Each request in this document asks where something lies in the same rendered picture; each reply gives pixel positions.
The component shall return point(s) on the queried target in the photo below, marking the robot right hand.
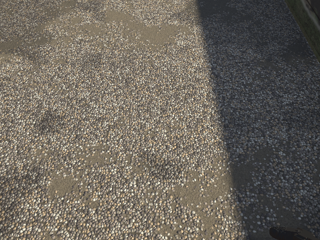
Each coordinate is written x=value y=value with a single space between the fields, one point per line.
x=288 y=233

